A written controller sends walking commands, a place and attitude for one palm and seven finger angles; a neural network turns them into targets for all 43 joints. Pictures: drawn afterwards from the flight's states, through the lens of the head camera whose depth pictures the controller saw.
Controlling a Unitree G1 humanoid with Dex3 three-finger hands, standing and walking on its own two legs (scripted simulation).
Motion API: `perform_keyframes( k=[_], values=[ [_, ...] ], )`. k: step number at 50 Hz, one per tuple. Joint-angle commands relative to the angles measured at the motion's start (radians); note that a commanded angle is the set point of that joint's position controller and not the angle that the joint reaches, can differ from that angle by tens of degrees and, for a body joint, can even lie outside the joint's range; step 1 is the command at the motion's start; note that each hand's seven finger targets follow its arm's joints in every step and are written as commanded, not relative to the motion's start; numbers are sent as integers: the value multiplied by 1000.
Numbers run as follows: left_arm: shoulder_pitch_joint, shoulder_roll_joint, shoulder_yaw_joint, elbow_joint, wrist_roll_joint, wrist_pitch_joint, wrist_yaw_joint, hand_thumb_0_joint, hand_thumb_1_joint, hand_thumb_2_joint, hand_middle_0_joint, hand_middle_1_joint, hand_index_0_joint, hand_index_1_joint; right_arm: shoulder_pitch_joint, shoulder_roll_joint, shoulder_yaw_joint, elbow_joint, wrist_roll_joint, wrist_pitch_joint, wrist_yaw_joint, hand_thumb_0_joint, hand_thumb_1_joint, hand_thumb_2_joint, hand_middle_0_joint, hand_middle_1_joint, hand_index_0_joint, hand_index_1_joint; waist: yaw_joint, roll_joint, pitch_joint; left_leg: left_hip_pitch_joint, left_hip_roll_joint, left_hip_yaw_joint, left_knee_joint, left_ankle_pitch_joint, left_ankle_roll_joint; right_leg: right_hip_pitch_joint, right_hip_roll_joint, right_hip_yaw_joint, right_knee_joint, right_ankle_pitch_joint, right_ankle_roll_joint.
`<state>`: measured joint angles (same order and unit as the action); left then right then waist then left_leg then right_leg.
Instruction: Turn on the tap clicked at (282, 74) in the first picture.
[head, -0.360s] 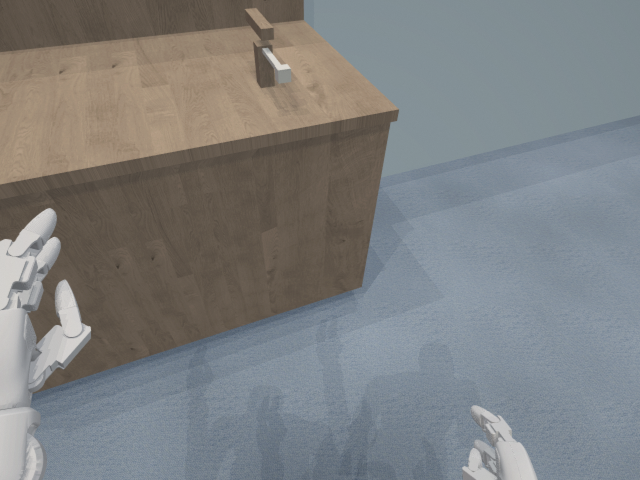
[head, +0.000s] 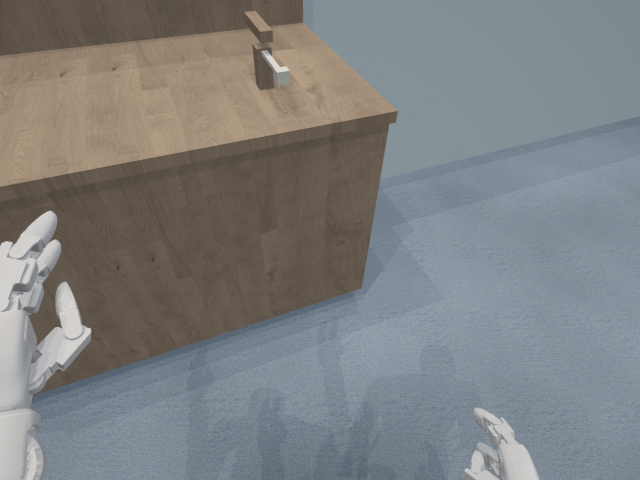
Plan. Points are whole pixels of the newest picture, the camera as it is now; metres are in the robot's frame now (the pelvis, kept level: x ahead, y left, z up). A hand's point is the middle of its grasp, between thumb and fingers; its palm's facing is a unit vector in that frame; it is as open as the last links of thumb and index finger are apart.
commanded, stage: look at it before walking up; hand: left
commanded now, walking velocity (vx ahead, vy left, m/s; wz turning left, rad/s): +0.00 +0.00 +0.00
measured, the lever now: (282, 76) +0.85 +0.14 +0.12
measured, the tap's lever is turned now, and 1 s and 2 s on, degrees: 0 0 0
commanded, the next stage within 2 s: walk to a spot facing it in 0.04 s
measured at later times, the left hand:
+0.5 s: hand (138, 323) +0.23 +0.20 +0.15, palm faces +0.34 -0.87 -0.36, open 7.4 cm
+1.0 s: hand (238, 315) +0.23 +0.10 +0.16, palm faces +0.05 -0.90 -0.43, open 7.4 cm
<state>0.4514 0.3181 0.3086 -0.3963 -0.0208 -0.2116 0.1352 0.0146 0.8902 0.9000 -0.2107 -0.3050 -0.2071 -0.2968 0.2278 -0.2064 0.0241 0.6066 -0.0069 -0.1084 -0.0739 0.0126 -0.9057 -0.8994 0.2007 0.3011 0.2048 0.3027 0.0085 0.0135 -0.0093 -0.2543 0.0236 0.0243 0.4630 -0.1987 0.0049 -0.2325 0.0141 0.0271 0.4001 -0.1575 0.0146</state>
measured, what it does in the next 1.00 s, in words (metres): steps on the spot, turning right: left foot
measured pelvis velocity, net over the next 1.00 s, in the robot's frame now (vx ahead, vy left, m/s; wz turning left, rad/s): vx -0.05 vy -0.04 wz -0.40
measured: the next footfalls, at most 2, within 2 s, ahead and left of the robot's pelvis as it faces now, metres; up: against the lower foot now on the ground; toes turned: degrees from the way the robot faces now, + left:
left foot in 0.90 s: -0.02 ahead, +0.10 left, +0.00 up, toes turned -16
right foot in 1.24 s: -0.02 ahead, -0.25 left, +0.00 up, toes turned -40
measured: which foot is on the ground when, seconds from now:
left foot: down 0.00-0.58, up 0.60-0.88, down 0.90-1.00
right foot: down 0.00-0.92, up 0.94-1.00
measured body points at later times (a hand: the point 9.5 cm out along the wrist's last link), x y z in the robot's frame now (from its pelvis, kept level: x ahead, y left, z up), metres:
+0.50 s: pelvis -0.02 -0.02 -0.02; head +0.00 -0.03 +0.43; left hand +0.20 +0.24 +0.17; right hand +0.15 -0.25 -0.10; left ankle +0.03 +0.11 -0.74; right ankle +0.04 -0.13 -0.74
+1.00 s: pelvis -0.05 -0.04 -0.01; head -0.03 -0.04 +0.44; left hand +0.22 +0.15 +0.19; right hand +0.01 -0.32 -0.10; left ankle -0.05 +0.11 -0.74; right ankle -0.02 -0.13 -0.69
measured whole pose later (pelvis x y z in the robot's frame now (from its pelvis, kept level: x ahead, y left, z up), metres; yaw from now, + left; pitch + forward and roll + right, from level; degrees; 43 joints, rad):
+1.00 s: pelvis -0.05 -0.04 -0.01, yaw -23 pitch +2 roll +2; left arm 0.48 0.38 0.38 -0.52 -0.03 -0.24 0.12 0.02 0.89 0.90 -0.21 -0.31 -0.21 -0.30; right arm 0.22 -0.21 -0.01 0.56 0.00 -0.04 -0.02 0.01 -0.91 -0.90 0.20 0.30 0.20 0.30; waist 0.02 -0.05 0.01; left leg -0.20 0.04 0.11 0.54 -0.36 -0.02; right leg -0.63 0.12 0.06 0.99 -0.35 0.01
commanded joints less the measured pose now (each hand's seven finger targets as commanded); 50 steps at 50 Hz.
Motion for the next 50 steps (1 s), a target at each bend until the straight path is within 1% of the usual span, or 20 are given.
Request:
perform_keyframes(
  k=[1,9,14,20,24,26,27,29,30,31,33,36,41,43,44,45,46,47,48,50],
  values=[
    [-82,170,105,-229,-2,-64,22,0,900,900,-200,-300,-200,-300,-96,-109,-49,-154,6,-54,-11,0,-900,-900,200,300,200,300,-5,34,-84,-26,27,-25,-116,-31,-7,71,-18,18,-63,5,-6],
    [-78,169,114,-225,-4,-64,24,0,900,900,-200,-300,-200,-300,-98,-111,-53,-159,7,-56,-10,0,-900,-900,200,300,200,300,-3,33,-75,-19,42,-15,-109,-49,-11,33,-11,45,-55,0,-9],
    [-102,149,105,-222,-4,-61,28,0,900,900,-200,-300,-200,-300,-102,-115,-62,-164,9,-52,-2,0,-900,-900,200,300,200,300,7,32,-78,-17,98,-8,-80,-71,-12,-49,-2,95,24,12,-12],
    [-129,150,108,-278,-5,-59,34,0,900,900,-200,-300,-200,-300,-116,-116,-66,-190,15,-46,4,0,-900,-900,200,300,200,300,18,132,-86,-68,202,-46,-92,-173,25,-105,17,89,244,-65,-7],
    [-94,169,136,-304,-15,-62,33,0,900,900,-200,-300,-200,-300,-105,-106,-63,-197,14,-47,13,0,-900,-900,200,300,200,300,22,177,-79,-59,302,-53,-66,-64,75,-150,4,28,380,-223,10],
    [-92,176,146,-312,-18,-63,32,0,900,900,-200,-300,-200,-300,-98,-107,-65,-196,14,-48,24,0,-900,-900,200,300,200,300,25,141,-91,-43,286,10,41,48,53,-120,-10,34,305,-179,2],
    [-102,180,149,-313,-18,-60,31,0,900,900,-200,-300,-200,-300,-98,-105,-68,-199,16,-43,29,0,-900,-900,200,300,200,300,22,62,-93,-57,237,50,129,3,19,-107,-25,89,230,-69,-19],
    [-131,202,150,-295,-15,-56,31,0,900,900,-200,-300,-200,-300,-89,-84,-70,-211,10,-30,32,0,-900,-900,200,300,200,300,5,-259,-78,-129,23,113,402,-346,-63,-177,-213,462,-5,74,-113],
    [-113,212,169,-263,-17,-43,34,0,900,900,-200,-300,-200,-300,-102,-77,-70,-212,2,-25,34,0,-900,-900,200,300,200,300,25,-298,-40,-175,-11,45,558,-401,-66,-212,-259,596,-122,-39,-158],
    [-104,208,162,-259,-17,-43,34,0,900,900,-200,-300,-200,-300,-105,-73,-68,-205,2,-18,41,0,-900,-900,200,300,200,300,24,-256,-23,-226,2,-14,663,-366,-70,-185,-266,641,-159,-122,-179],
    [-47,202,169,-244,-22,-54,33,0,900,900,-200,-300,-200,-300,-99,-65,-49,-193,-1,4,48,0,-900,-900,200,300,200,300,7,-179,-68,-285,16,-68,679,-282,-79,-68,-238,558,-88,-13,-198],
    [-6,220,204,-251,-31,-76,34,0,900,900,-200,-300,-200,-300,-108,-68,-47,-192,5,35,45,0,-900,-900,200,300,200,300,16,-158,-190,-181,-7,-24,475,-266,-75,15,-167,415,-32,84,-166],
    [-8,213,187,-312,-30,-81,25,0,900,900,-200,-300,-200,-300,-113,-88,-55,-205,4,50,56,0,-900,-900,200,300,200,300,29,-149,-202,-79,-37,7,180,-319,-43,18,-148,486,-80,40,-148],
    [-28,222,181,-342,-30,-80,20,0,900,900,-200,-300,-200,-300,-91,-98,-58,-201,8,50,59,0,-900,-900,200,300,200,300,9,-124,-222,65,-13,25,3,-237,-24,-45,-107,448,-47,0,-105],
    [-33,222,176,-345,-34,-84,17,0,900,900,-200,-300,-200,-300,-74,-109,-64,-196,7,45,56,0,-900,-900,200,300,200,300,-3,-79,-233,177,38,2,-80,-224,6,-134,-54,396,30,-61,-73],
    [-43,219,176,-366,-39,-87,13,0,900,900,-200,-300,-200,-300,-75,-130,-72,-201,3,38,49,0,-900,-900,200,300,200,300,-10,36,-200,284,184,-138,-166,-233,64,-318,33,290,180,-177,-36],
    [-55,215,177,-392,-30,-90,7,0,900,900,-200,-300,-200,-300,-83,-144,-80,-209,1,25,43,0,-900,-900,200,300,200,300,-5,242,-163,351,380,-310,-210,-199,142,-519,97,131,495,-301,3],
    [-56,239,189,-411,-7,-104,5,0,900,900,-200,-300,-200,-300,-78,-120,-85,-214,13,8,42,0,-900,-900,200,300,200,300,5,240,-149,343,478,-350,-200,-106,194,-594,43,34,731,-309,19],
    [-46,273,226,-400,2,-113,10,0,900,900,-200,-300,-200,-300,-99,-106,-73,-192,8,-3,47,0,-900,-900,200,300,200,300,10,233,-142,198,473,-294,-208,-204,201,-550,1,35,876,-295,15],
    [-31,178,144,-356,1,-105,10,0,900,900,-200,-300,-200,-300,-79,-113,-75,-165,14,-16,53,0,-900,-900,200,300,200,300,-13,207,-2,138,406,-140,-185,-109,178,-595,-48,-4,884,-251,16]
  ],
)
